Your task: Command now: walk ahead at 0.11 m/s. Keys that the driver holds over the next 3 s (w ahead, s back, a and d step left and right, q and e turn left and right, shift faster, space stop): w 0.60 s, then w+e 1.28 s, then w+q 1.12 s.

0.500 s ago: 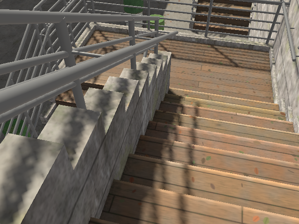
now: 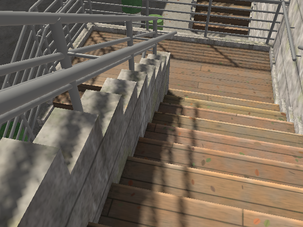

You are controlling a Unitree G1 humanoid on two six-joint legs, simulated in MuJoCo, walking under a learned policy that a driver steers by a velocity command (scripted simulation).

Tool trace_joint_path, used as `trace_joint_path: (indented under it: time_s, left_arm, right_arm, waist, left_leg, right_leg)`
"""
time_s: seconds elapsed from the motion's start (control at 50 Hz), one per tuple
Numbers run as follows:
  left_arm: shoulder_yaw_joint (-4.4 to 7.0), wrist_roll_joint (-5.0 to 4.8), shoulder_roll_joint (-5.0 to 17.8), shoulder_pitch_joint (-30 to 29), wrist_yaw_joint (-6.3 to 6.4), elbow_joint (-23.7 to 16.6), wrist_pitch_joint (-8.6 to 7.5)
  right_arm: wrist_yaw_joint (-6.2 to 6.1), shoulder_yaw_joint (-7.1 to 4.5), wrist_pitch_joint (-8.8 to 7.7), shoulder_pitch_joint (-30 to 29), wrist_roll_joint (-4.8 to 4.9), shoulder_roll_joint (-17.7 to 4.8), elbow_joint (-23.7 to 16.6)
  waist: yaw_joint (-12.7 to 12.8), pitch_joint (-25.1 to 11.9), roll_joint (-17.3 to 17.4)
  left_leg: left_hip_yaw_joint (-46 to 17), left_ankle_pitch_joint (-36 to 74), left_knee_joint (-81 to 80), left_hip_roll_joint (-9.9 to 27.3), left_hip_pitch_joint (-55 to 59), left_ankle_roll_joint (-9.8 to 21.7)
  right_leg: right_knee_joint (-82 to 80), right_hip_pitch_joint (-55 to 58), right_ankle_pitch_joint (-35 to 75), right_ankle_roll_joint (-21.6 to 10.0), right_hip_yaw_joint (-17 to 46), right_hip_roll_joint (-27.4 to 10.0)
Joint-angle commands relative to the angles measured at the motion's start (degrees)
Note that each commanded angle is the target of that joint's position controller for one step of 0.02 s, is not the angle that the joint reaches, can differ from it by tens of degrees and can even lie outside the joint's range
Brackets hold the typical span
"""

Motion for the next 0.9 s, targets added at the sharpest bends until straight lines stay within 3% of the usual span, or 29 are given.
trace_joint_path:
  time_s: [0.02,0.08,0.12,0.18,0.22,0.24,0.26,0.28,0.3,0.32,0.34,0.36,0.42,0.44,0.5,0.56,0.6,0.62,0.64,0.7,0.72,0.74,0.76,0.78,0.8,0.82,0.84,0.86,0.9]
  left_arm:
    - [1.38,0.16,5.6,8.2,0.05,0.7,0.19]
    - [3.48,0.74,9.0,8.5,-0.24,-0.8,0.33]
    - [4.11,1.06,8.8,10.4,-0.28,-0.9,-0.37]
    - [4.79,1.31,9.7,12.0,-1.19,-1.4,-1.57]
    - [4.72,0.42,9.9,3.9,-1.19,-4.2,-2.65]
    - [4.69,0.35,9.9,2.3,-1.75,-5.9,-3.52]
    - [4.20,0.59,8.5,3.2,-2.34,-6.8,-4.16]
    - [4.89,1.79,9.5,0.4,-2.88,-7.2,-4.80]
    - [4.76,1.82,8.0,1.6,-3.19,-7.6,-4.91]
    - [4.93,1.31,8.3,1.5,-3.53,-7.4,-4.78]
    - [5.49,0.91,8.3,0.7,-3.05,-7.9,-4.18]
    - [5.48,1.33,7.9,-0.1,-3.68,-8.7,-2.99]
    - [5.45,2.16,7.7,-0.9,-4.00,-10.3,0.17]
    - [5.75,2.92,6.8,-0.8,-4.03,-10.5,0.95]
    - [7.09,2.12,9.6,-14.0,-4.06,-16.9,0.63]
    - [6.57,3.10,8.0,-14.4,-6.41,-17.5,0.02]
    - [6.09,2.00,6.7,-13.8,-7.41,-17.5,0.61]
    - [6.27,0.22,7.8,-15.4,-6.84,-17.6,0.55]
    - [6.08,-0.35,8.0,-18.1,-6.14,-18.8,0.29]
    - [6.78,1.63,9.8,-11.2,-5.09,-16.1,-0.55]
    - [7.27,2.47,10.2,-1.1,-4.88,-12.2,-1.47]
    - [8.36,2.62,11.9,9.9,-5.28,-8.4,-1.77]
    - [9.59,3.66,17.9,12.3,-5.84,-6.2,-2.67]
    - [9.74,2.33,19.5,16.2,-5.33,-8.4,-2.95]
    - [9.46,0.79,17.3,16.6,-4.74,-9.6,-2.91]
    - [8.89,0.90,16.0,12.2,-3.81,-11.1,-2.19]
    - [9.10,2.12,17.4,9.2,-2.26,-12.1,-1.89]
    - [8.31,1.63,14.9,8.7,-2.21,-12.9,-2.10]
    - [6.56,0.76,11.4,3.7,-2.60,-13.2,-3.82]
  right_arm:
    - [0.17,-0.87,0.08,2.0,-0.34,-4.4,-1.0]
    - [0.99,-1.64,0.13,-0.9,-1.51,-4.5,-2.7]
    - [1.50,-1.89,-0.73,-3.9,-2.11,-4.4,-4.9]
    - [2.52,-3.46,-2.57,-1.9,-1.51,-6.9,-5.9]
    - [2.53,-4.46,-3.18,8.5,-0.49,-6.0,-2.9]
    - [1.96,-6.33,-3.63,18.8,-0.61,-8.6,0.5]
    - [1.62,-8.20,-3.87,28.3,-1.23,-13.6,1.8]
    - [2.02,-7.38,-4.01,26.9,-0.64,-10.7,2.4]
    - [2.05,-7.57,-4.38,21.4,-0.43,-12.1,0.4]
    - [2.46,-7.29,-4.70,16.7,-0.94,-10.5,-1.1]
    - [2.49,-7.38,-5.60,13.6,-0.07,-10.9,-1.3]
    - [2.15,-6.86,-6.03,11.9,-0.09,-9.7,-2.0]
    - [1.50,-7.43,-7.21,12.8,-0.84,-11.5,-2.1]
    - [1.17,-7.15,-8.35,14.8,-1.05,-9.8,-1.3]
    - [0.38,-6.70,-10.62,16.8,0.57,-8.6,-0.3]
    - [-0.90,-6.53,-10.99,11.4,0.89,-7.6,-2.9]
    - [-1.64,-6.26,-10.84,11.1,1.00,-7.6,-4.2]
    - [-1.34,-6.55,-10.19,10.9,-0.31,-8.3,-4.6]
    - [-1.18,-6.63,-10.04,12.1,-0.63,-8.0,-5.0]
    - [-1.20,-7.03,-8.45,14.8,-1.88,-9.3,-3.9]
    - [-0.94,-6.46,-7.11,14.6,-1.62,-9.8,-3.4]
    - [-0.68,-7.39,-6.36,12.3,-0.91,-11.5,-3.8]
    - [0.00,-6.69,-6.14,17.0,-0.25,-5.4,-4.2]
    - [-0.32,-6.18,-6.84,16.5,1.61,-6.4,-7.0]
    - [-0.29,-6.26,-6.74,10.3,0.90,-9.3,-8.2]
    - [0.14,-6.19,-6.28,6.3,-0.99,-9.2,-9.5]
    - [0.78,-5.74,-5.49,5.9,-2.36,-8.6,-10.0]
    - [1.20,-6.20,-4.02,2.4,-3.79,-9.7,-9.5]
    - [1.83,-6.24,-2.09,-2.1,-3.15,-8.1,-10.2]
  waist:
    - [1.4,5.4,-1.9]
    - [2.5,14.9,-5.0]
    - [3.1,18.2,-4.3]
    - [1.9,14.2,-3.8]
    - [-5.1,11.0,-2.6]
    - [-8.0,6.7,4.1]
    - [-11.1,1.4,13.0]
    - [-8.7,3.6,10.9]
    - [-4.6,5.8,6.2]
    - [-2.5,6.3,1.5]
    - [-0.1,9.0,-0.5]
    - [0.7,9.2,-0.2]
    - [1.7,8.3,3.2]
    - [1.1,7.2,2.8]
    - [-1.6,9.4,5.5]
    - [-0.4,6.8,3.6]
    - [-1.3,6.2,3.9]
    - [-2.6,7.0,4.9]
    - [-4.4,8.8,5.2]
    - [-3.3,6.6,1.5]
    - [1.7,1.6,0.5]
    - [8.1,-2.3,-1.7]
    - [3.8,-2.1,-18.5]
    - [4.9,-13.4,-18.8]
    - [7.8,-12.9,-8.9]
    - [5.5,-8.8,-4.5]
    - [3.4,-5.8,-4.0]
    - [2.6,-0.6,0.0]
    - [-2.0,7.8,1.2]
  left_leg:
    - [-2.3,-5.8,2.2,1.5,0.7,2.5]
    - [1.3,-13.6,9.8,-0.3,-10.7,3.1]
    - [1.3,-12.8,12.5,1.5,-17.5,3.6]
    - [2.3,-11.6,11.3,0.9,-14.8,5.3]
    - [2.3,-10.5,6.1,-2.2,3.2,7.3]
    - [-6.5,-9.7,4.3,1.5,18.8,10.0]
    - [-27.7,-8.5,-4.2,14.9,30.3,17.1]
    - [-35.5,5.4,-9.1,19.9,26.7,19.8]
    - [-30.2,9.6,-8.4,20.9,21.1,20.5]
    - [-25.6,9.5,-9.2,19.6,16.3,19.1]
    - [-20.9,7.6,-9.7,17.1,10.7,16.0]
    - [-17.3,8.0,-12.1,15.3,7.1,13.2]
    - [-11.3,12.1,-13.1,13.6,2.5,12.3]
    - [-10.3,13.0,-9.8,14.1,2.3,12.4]
    - [-11.2,2.0,-7.7,11.9,10.1,8.8]
    - [-4.8,-7.4,0.0,6.8,-2.7,5.8]
    - [-3.1,-9.3,4.0,5.6,-10.5,4.9]
    - [-2.2,-10.5,7.3,6.4,-10.5,5.2]
    - [-2.3,-9.7,10.9,6.9,-9.2,5.2]
    - [-0.9,3.5,32.3,7.1,3.0,5.8]
    - [-0.6,14.7,45.8,7.2,5.9,6.7]
    - [1.8,12.9,62.9,5.1,0.9,6.6]
    - [5.0,-39.2,91.7,-3.1,-22.9,4.0]
    - [-2.2,-40.2,99.9,0.0,-40.3,4.4]
    - [-2.0,-32.2,95.0,2.4,-46.9,3.7]
    - [-2.6,-27.1,88.8,3.3,-48.5,2.8]
    - [-5.8,-23.2,81.1,5.8,-48.0,1.1]
    - [-6.7,-24.1,79.4,7.1,-44.6,0.4]
    - [-9.6,-4.1,50.8,8.8,-33.2,-3.2]
  right_leg:
    - [-4.5,-7.9,-1.3,-1.4,6.7,-7.7]
    - [-10.1,-10.7,-19.2,-7.0,15.7,-13.9]
    - [-10.3,-7.2,-12.4,-9.5,18.4,-17.9]
    - [-4.7,-2.4,9.2,-9.8,15.1,-19.0]
    - [5.2,-10.9,25.9,-6.5,6.9,-13.1]
    - [18.6,-22.0,30.8,-3.6,1.3,-7.7]
    - [41.0,-35.2,12.0,-0.4,-2.6,-0.5]
    - [54.1,-41.4,-11.0,0.1,3.0,0.8]
    - [57.3,-42.0,-9.8,-0.3,5.7,-3.3]
    - [54.9,-39.5,-6.4,-0.4,6.3,-5.8]
    - [48.8,-37.2,-4.5,0.2,6.0,-7.5]
    - [44.8,-34.1,-3.6,1.0,5.3,-7.7]
    - [40.4,-31.1,3.2,2.3,1.8,-7.1]
    - [43.8,-31.8,11.3,1.6,1.9,-6.7]
    - [34.4,-46.5,20.6,1.0,6.2,-8.5]
    - [19.3,-30.7,44.9,0.8,3.3,-7.6]
    - [17.7,-20.2,48.5,0.9,1.6,-5.8]
    - [16.9,-19.1,48.5,1.1,-0.3,-5.4]
    - [14.7,-19.7,46.6,1.4,-0.2,-5.4]
    - [3.5,-16.8,46.0,-0.4,-2.0,-6.0]
    - [-1.7,-7.9,46.2,-2.3,-2.0,-5.9]
    - [-4.7,3.7,45.6,-3.1,-2.6,-6.2]
    - [12.1,20.1,78.2,-7.5,2.8,-13.9]
    - [27.6,37.4,88.5,-12.9,15.3,-23.1]
    - [20.4,33.2,76.2,-14.2,19.7,-24.4]
    - [15.6,24.3,56.8,-15.8,23.2,-23.4]
    - [9.2,13.7,27.0,-20.7,34.3,-29.5]
    - [7.3,1.6,19.7,-21.0,38.0,-29.1]
    - [4.6,-20.0,19.0,-15.9,27.7,-20.1]
Next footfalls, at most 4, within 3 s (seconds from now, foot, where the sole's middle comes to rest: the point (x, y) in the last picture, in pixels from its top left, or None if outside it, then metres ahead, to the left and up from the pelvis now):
0.74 right None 0.40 -0.12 -0.95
1.28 left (150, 209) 0.78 0.04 -1.12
1.88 right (201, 186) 1.02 -0.31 -1.29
2.46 left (193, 158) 1.38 -0.30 -1.46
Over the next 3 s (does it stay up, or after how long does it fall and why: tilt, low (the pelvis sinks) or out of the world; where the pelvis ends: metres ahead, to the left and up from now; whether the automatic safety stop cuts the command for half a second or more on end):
stays up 1.47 -0.45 -0.77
